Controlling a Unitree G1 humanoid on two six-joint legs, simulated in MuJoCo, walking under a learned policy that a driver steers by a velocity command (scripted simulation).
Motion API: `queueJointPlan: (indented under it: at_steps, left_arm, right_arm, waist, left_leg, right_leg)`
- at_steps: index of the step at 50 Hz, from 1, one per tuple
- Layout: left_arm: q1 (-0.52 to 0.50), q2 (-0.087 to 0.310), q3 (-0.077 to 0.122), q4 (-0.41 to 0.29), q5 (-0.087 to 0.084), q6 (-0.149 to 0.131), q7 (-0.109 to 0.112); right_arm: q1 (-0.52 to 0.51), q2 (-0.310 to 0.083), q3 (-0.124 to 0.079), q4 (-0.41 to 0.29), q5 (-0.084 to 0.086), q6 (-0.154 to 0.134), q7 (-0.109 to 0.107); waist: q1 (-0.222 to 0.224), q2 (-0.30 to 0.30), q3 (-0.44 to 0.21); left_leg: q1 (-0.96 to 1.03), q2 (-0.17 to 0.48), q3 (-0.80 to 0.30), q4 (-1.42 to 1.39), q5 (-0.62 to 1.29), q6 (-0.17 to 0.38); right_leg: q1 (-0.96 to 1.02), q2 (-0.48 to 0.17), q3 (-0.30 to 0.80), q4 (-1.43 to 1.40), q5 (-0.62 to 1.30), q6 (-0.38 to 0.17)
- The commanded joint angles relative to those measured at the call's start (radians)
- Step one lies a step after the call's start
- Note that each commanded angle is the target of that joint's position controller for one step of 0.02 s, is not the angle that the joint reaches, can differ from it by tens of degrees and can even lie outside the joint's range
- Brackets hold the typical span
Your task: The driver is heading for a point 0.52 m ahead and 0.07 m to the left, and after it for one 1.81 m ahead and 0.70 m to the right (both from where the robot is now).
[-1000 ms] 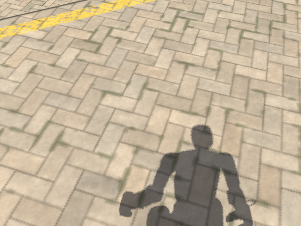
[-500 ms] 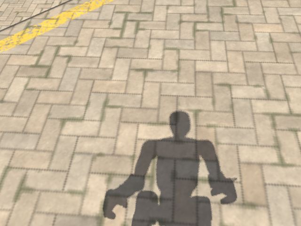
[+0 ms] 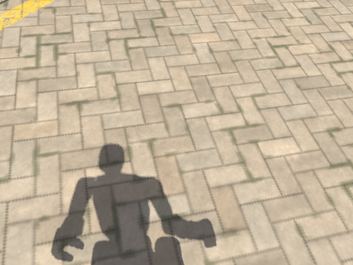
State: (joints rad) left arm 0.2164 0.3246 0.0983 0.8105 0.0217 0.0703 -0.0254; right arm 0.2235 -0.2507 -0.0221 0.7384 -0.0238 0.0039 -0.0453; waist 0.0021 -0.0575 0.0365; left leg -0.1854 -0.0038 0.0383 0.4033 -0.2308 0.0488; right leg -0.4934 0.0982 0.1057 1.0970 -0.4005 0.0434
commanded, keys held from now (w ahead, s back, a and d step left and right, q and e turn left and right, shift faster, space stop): no key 0.02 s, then w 0.22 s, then w+q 0.62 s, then e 0.14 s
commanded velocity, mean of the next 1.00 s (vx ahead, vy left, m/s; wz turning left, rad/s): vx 0.36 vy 0.00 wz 0.18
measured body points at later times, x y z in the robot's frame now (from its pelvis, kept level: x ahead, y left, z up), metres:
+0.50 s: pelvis +0.10 -0.03 +0.00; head +0.11 -0.05 +0.44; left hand +0.10 +0.23 -0.13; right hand +0.18 -0.30 -0.14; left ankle +0.18 +0.11 -0.68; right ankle -0.01 -0.11 -0.75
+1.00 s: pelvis +0.35 +0.04 +0.00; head +0.38 +0.06 +0.45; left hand +0.41 +0.32 -0.13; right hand +0.46 -0.21 -0.13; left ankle +0.33 +0.08 -0.75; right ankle +0.50 -0.09 -0.67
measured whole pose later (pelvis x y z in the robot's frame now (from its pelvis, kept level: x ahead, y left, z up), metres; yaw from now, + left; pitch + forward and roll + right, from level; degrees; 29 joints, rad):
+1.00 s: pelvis +0.35 +0.04 +0.00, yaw +16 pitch +0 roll +0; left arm 0.16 0.26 0.02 0.81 0.04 -0.04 -0.01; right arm 0.31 -0.26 -0.05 0.88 -0.01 -0.06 0.02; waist -0.01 -0.04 0.07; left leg -0.12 -0.15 -0.01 0.29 -0.16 0.14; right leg -0.65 -0.12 0.02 0.96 -0.18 0.01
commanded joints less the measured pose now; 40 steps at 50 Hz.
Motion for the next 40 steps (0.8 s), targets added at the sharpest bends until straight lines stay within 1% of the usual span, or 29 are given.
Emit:
queueJointPlan:
  at_steps: [1, 3, 5, 6, 8, 9, 11, 12, 13, 14, 15, 16, 17, 18, 19, 21, 24, 26, 28, 30, 32, 33, 34, 35, 36, 37, 38, 39, 40]
  left_arm:
    - [-0.018, 0.039, -0.002, -0.057, -0.006, -0.001, -0.001]
    - [-0.035, 0.032, -0.013, -0.057, -0.001, -0.001, -0.004]
    - [-0.086, 0.028, -0.024, -0.068, 0.006, -0.007, -0.012]
    - [-0.105, 0.023, -0.029, -0.072, 0.007, -0.012, -0.014]
    - [-0.113, 0.014, -0.039, -0.067, 0.006, -0.028, -0.013]
    - [-0.100, 0.009, -0.044, -0.059, 0.003, -0.039, -0.010]
    - [0.005, -0.015, -0.052, -0.011, 0.006, -0.066, -0.001]
    - [0.095, 0.010, -0.045, 0.027, 0.011, -0.081, 0.008]
    - [0.213, 0.079, -0.032, 0.050, 0.029, -0.098, 0.020]
    - [0.255, 0.208, 0.001, 0.056, 0.009, -0.101, 0.030]
    - [0.232, 0.165, -0.004, 0.066, 0.011, -0.103, 0.036]
    - [0.157, 0.092, -0.027, 0.048, 0.011, -0.112, 0.034]
    - [0.105, 0.053, -0.038, 0.037, 0.011, -0.120, 0.034]
    - [0.083, 0.034, -0.045, 0.034, 0.008, -0.130, 0.039]
    - [0.085, 0.022, -0.049, 0.037, 0.008, -0.140, 0.041]
    - [0.117, 0.019, -0.051, 0.056, 0.002, -0.153, 0.037]
    - [0.150, 0.008, -0.057, 0.081, 0.002, -0.162, 0.033]
    - [0.146, 0.007, -0.061, 0.091, 0.003, -0.166, 0.033]
    - [0.161, 0.021, -0.060, 0.106, 0.000, -0.170, 0.037]
    - [0.189, 0.038, -0.059, 0.127, -0.001, -0.170, 0.044]
    - [0.186, 0.065, -0.056, 0.135, 0.001, -0.167, 0.051]
    - [0.181, 0.081, -0.052, 0.135, 0.005, -0.161, 0.057]
    - [0.174, 0.100, -0.047, 0.132, 0.010, -0.151, 0.060]
    - [0.170, 0.109, -0.044, 0.124, 0.008, -0.144, 0.060]
    - [0.175, 0.090, -0.050, 0.100, 0.007, -0.146, 0.053]
    - [0.202, -0.016, -0.066, 0.038, -0.014, -0.157, 0.030]
    - [0.103, 0.076, -0.049, 0.012, -0.002, -0.172, 0.024]
    - [0.048, 0.061, -0.054, -0.012, -0.011, -0.184, 0.019]
    - [0.055, 0.048, -0.059, -0.011, -0.009, -0.191, 0.021]
  right_arm:
    - [0.070, -0.148, -0.040, -0.025, 0.001, -0.013, 0.002]
    - [0.099, -0.159, -0.046, -0.010, -0.003, -0.018, 0.011]
    - [0.111, -0.167, -0.052, 0.006, -0.006, -0.021, 0.024]
    - [0.115, -0.170, -0.054, 0.015, -0.009, -0.022, 0.030]
    - [0.125, -0.180, -0.062, 0.036, -0.013, -0.024, 0.042]
    - [0.129, -0.185, -0.066, 0.046, -0.011, -0.025, 0.048]
    - [0.103, -0.176, -0.067, 0.061, 0.007, -0.022, 0.053]
    - [0.091, -0.140, -0.058, 0.060, 0.009, -0.025, 0.051]
    - [0.060, -0.052, -0.032, 0.031, 0.010, -0.030, 0.056]
    - [-0.007, -0.045, -0.027, -0.020, 0.005, -0.038, 0.054]
    - [-0.045, -0.139, -0.051, -0.018, -0.006, -0.036, 0.052]
    - [-0.006, -0.139, -0.058, 0.012, 0.010, -0.037, 0.065]
    - [0.039, -0.132, -0.058, 0.042, 0.019, -0.039, 0.074]
    - [0.054, -0.131, -0.062, 0.056, 0.013, -0.037, 0.080]
    - [0.065, -0.121, -0.061, 0.072, 0.002, -0.033, 0.084]
    - [0.056, -0.092, -0.056, 0.072, -0.006, -0.028, 0.087]
    - [-0.040, -0.070, -0.049, 0.034, -0.007, -0.024, 0.094]
    - [-0.099, -0.050, -0.037, 0.009, -0.008, -0.025, 0.103]
    - [-0.166, -0.034, -0.025, -0.022, -0.010, -0.026, 0.114]
    - [-0.205, -0.029, -0.018, -0.047, -0.010, -0.025, 0.118]
    - [-0.160, -0.046, -0.024, -0.042, -0.010, -0.023, 0.111]
    - [-0.099, -0.063, -0.031, -0.026, -0.013, -0.023, 0.106]
    - [0.004, -0.087, -0.042, 0.002, -0.014, -0.026, 0.102]
    - [0.146, -0.119, -0.060, 0.049, -0.020, -0.034, 0.094]
    - [0.272, -0.198, -0.089, 0.078, -0.029, -0.035, 0.077]
    - [0.212, -0.288, -0.112, 0.050, -0.015, -0.025, 0.069]
    - [0.204, -0.278, -0.115, 0.050, 0.018, -0.019, 0.072]
    - [0.149, -0.241, -0.105, 0.056, 0.018, -0.019, 0.063]
    - [0.121, -0.185, -0.090, 0.064, 0.017, -0.023, 0.059]
  waist:
    - [-0.030, 0.205, -0.054]
    - [-0.051, 0.224, -0.070]
    - [-0.070, 0.237, -0.031]
    - [-0.074, 0.239, -0.004]
    - [-0.068, 0.226, 0.023]
    - [-0.057, 0.214, 0.027]
    - [0.018, 0.166, 0.024]
    - [0.057, 0.116, -0.014]
    - [0.110, -0.076, -0.069]
    - [0.133, -0.206, 0.002]
    - [0.125, -0.077, 0.090]
    - [0.075, -0.041, 0.113]
    - [0.041, -0.047, 0.120]
    - [0.021, -0.055, 0.111]
    - [0.017, -0.048, 0.090]
    - [0.012, -0.031, 0.070]
    - [0.022, -0.028, 0.102]
    - [0.023, -0.030, 0.116]
    - [0.035, -0.029, 0.124]
    - [0.038, -0.019, 0.123]
    - [0.007, -0.035, 0.067]
    - [-0.024, -0.049, 0.018]
    - [-0.071, -0.056, -0.049]
    - [-0.133, -0.035, -0.133]
    - [-0.182, 0.060, -0.218]
    - [-0.089, 0.340, -0.312]
    - [-0.133, 0.168, -0.325]
    - [-0.101, 0.113, -0.191]
    - [-0.056, 0.030, -0.080]
  left_leg:
    - [0.198, 0.231, -0.168, -0.052, 0.570, 0.160]
    - [0.208, 0.236, -0.190, -0.102, 0.272, 0.161]
    - [0.165, 0.239, -0.228, -0.176, -0.068, 0.167]
    - [0.137, 0.244, -0.240, -0.200, -0.145, 0.170]
    - [0.083, 0.250, -0.240, -0.213, -0.171, 0.174]
    - [0.053, 0.251, -0.235, -0.208, -0.157, 0.173]
    - [-0.072, 0.214, -0.180, -0.128, -0.119, 0.142]
    - [-0.191, 0.179, -0.136, -0.040, -0.129, 0.109]
    - [-0.359, 0.087, -0.030, 0.226, -0.232, 0.063]
    - [-0.597, -0.034, 0.061, 0.402, -0.345, 0.038]
    - [-0.618, 0.038, -0.049, 0.530, -0.306, 0.047]
    - [-0.604, 0.045, -0.100, 0.567, -0.221, 0.050]
    - [-0.580, 0.047, -0.120, 0.571, -0.152, 0.044]
    - [-0.561, 0.050, -0.119, 0.584, -0.093, 0.033]
    - [-0.544, 0.041, -0.111, 0.616, -0.049, 0.022]
    - [-0.560, 0.036, -0.097, 0.656, 0.006, 0.005]
    - [-0.599, 0.039, -0.068, 0.603, 0.077, -0.020]
    - [-0.565, 0.041, -0.028, 0.496, 0.140, -0.023]
    - [-0.507, 0.044, 0.026, 0.378, 0.173, -0.008]
    - [-0.455, 0.029, 0.071, 0.285, 0.160, 0.027]
    - [-0.353, -0.026, 0.115, 0.243, 0.101, 0.073]
    - [-0.284, -0.057, 0.129, 0.243, 0.052, 0.096]
    - [-0.169, -0.087, 0.126, 0.227, 0.010, 0.120]
    - [0.034, -0.109, 0.098, 0.160, 0.017, 0.150]
    - [0.260, 0.033, -0.108, 0.098, -0.123, 0.204]
    - [0.503, 0.322, -0.713, -0.039, -0.172, 0.356]
    - [0.490, 0.330, -0.781, -0.118, -0.110, 0.376]
    - [0.371, 0.315, -0.638, -0.129, -0.053, 0.350]
    - [0.208, 0.280, -0.539, -0.152, 0.063, 0.308]
  right_leg:
    - [-0.092, 0.000, -0.011, -0.064, -0.018, 0.018]
    - [-0.055, -0.016, -0.032, -0.174, -0.016, 0.004]
    - [-0.011, -0.037, -0.062, -0.285, -0.026, -0.018]
    - [0.018, -0.043, -0.082, -0.340, -0.043, -0.030]
    - [0.107, -0.046, -0.126, -0.449, -0.080, -0.061]
    - [0.171, -0.043, -0.146, -0.518, -0.060, -0.079]
    - [0.410, -0.030, -0.179, -0.752, 0.124, -0.122]
    - [0.594, -0.059, -0.123, -0.781, 0.132, -0.136]
    - [0.764, -0.286, 0.161, -0.899, -0.083, -0.165]
    - [0.739, -0.494, 0.470, -0.989, -0.208, -0.273]
    - [0.636, -0.496, 0.427, -0.979, -0.202, -0.319]
    - [0.601, -0.429, 0.332, -0.988, -0.182, -0.287]
    - [0.575, -0.379, 0.231, -1.008, -0.094, -0.243]
    - [0.567, -0.347, 0.149, -1.017, 0.017, -0.215]
    - [0.563, -0.322, 0.079, -1.007, 0.146, -0.201]
    - [0.558, -0.309, -0.014, -0.989, 0.334, -0.192]
    - [0.522, -0.304, -0.098, -0.997, 0.483, -0.198]
    - [0.493, -0.288, -0.160, -0.993, 0.562, -0.192]
    - [0.484, -0.294, -0.199, -0.992, 0.625, -0.187]
    - [0.526, -0.317, -0.225, -0.962, 0.752, -0.178]
    - [0.587, -0.329, -0.263, -0.835, 1.088, -0.160]
    - [0.611, -0.336, -0.279, -0.722, 1.239, -0.153]
    - [0.601, -0.343, -0.287, -0.560, 1.297, -0.150]
    - [0.514, -0.330, -0.298, -0.345, 1.184, -0.141]
    - [0.315, -0.283, -0.309, -0.045, 0.841, -0.123]
    - [-0.093, -0.045, -0.252, 0.362, -0.064, -0.067]
    - [-0.195, -0.070, -0.046, 0.425, -0.035, -0.083]
    - [-0.232, -0.128, -0.038, 0.376, 0.050, -0.090]
    - [-0.191, -0.170, -0.052, 0.264, 0.093, -0.088]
